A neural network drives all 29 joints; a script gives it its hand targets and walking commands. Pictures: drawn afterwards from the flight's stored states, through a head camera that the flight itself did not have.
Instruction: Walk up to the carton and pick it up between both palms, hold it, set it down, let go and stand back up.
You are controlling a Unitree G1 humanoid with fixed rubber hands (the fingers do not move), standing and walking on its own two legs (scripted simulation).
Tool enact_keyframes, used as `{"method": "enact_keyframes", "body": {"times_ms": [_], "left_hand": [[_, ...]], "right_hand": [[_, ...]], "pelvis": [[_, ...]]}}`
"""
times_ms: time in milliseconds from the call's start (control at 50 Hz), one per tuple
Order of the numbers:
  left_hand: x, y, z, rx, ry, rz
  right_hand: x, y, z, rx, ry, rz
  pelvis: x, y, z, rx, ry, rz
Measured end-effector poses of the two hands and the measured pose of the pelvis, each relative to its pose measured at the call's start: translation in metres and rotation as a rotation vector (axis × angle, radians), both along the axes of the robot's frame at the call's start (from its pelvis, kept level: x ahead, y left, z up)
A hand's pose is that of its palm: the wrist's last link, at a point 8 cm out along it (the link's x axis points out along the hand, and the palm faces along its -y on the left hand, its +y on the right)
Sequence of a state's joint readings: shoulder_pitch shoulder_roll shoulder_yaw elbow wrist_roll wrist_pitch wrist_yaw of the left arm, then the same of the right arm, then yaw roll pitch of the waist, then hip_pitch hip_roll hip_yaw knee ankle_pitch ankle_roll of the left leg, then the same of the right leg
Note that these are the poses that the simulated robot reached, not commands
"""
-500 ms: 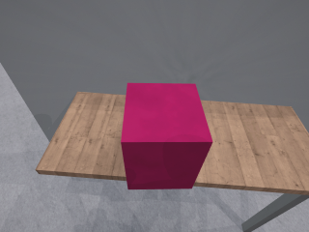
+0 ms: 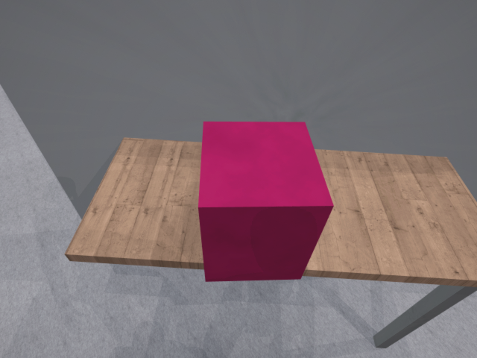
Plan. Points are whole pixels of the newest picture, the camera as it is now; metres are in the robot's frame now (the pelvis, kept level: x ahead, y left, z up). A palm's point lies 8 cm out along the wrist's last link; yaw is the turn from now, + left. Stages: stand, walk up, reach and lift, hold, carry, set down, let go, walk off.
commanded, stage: stand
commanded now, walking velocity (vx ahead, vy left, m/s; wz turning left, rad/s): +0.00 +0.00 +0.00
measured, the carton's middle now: (254, 203) +0.43 -0.03 +0.01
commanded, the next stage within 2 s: reach and lift in 1.00 s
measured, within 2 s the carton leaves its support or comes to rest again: neither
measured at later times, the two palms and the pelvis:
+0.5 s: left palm out of the picture -0.03 +0.20 -0.16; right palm out of the picture -0.06 -0.17 -0.14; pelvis +0.02 +0.02 +0.00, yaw +1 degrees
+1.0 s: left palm out of the picture -0.03 +0.21 -0.16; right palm out of the picture -0.06 -0.16 -0.15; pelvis +0.02 +0.02 +0.00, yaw +0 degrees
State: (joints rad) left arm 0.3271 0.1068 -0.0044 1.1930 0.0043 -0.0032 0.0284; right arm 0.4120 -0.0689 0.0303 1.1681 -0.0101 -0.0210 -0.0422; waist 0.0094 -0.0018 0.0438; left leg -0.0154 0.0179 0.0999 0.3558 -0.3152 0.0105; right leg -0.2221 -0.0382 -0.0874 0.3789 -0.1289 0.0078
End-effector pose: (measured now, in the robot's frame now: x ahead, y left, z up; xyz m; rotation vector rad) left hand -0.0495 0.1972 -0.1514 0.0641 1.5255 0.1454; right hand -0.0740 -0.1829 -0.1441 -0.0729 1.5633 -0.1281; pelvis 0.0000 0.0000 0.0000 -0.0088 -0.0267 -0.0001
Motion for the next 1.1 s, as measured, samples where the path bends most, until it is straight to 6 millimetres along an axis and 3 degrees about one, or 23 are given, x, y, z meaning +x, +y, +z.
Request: {"method": "enact_keyframes", "body": {"times_ms": [140, 640, 1020, 1060, 1080, 1100], "left_hand": [[0.0, 0.005, 0.001, 0.005, 0.006, 0.0], [0.028, 0.013, -0.004, -0.011, -0.017, 0.002], [0.021, 0.015, -0.004, -0.006, -0.01, 0.011], [0.037, 0.02, -0.009, -0.007, 0.004, 0.026], [0.055, 0.032, -0.012, 0.008, -0.001, 0.033], [0.082, 0.043, -0.014, 0.025, -0.03, 0.032]], "right_hand": [[-0.003, 0.01, -0.001, 0.014, 0.009, -0.009], [0.023, 0.019, -0.001, -0.007, -0.017, -0.014], [0.018, 0.02, -0.002, -0.011, -0.014, -0.018], [0.037, 0.017, -0.008, -0.01, 0.007, -0.02], [0.056, 0.007, -0.012, -0.018, 0.012, -0.021], [0.076, -0.015, -0.014, -0.06, 0.023, -0.008]], "pelvis": [[0.002, 0.005, 0.0, 0.0, 0.007, 0.002], [0.018, 0.018, -0.002, -0.008, 0.02, 0.008], [0.017, 0.02, -0.003, -0.009, 0.003, 0.007], [0.009, 0.019, -0.006, -0.01, 0.054, 0.024], [0.002, 0.017, -0.009, -0.012, 0.077, 0.038], [-0.005, 0.017, -0.013, -0.015, 0.105, 0.054]]}}
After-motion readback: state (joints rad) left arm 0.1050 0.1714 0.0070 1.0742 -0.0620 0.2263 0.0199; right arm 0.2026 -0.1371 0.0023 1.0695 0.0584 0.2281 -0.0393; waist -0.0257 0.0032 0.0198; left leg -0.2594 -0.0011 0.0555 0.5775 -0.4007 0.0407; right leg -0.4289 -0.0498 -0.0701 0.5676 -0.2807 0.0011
